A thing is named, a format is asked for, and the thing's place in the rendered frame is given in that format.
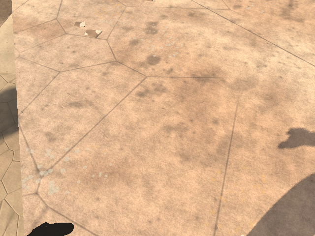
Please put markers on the robot left hand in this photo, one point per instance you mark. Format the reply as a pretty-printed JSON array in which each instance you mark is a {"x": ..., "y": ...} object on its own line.
[{"x": 54, "y": 229}]

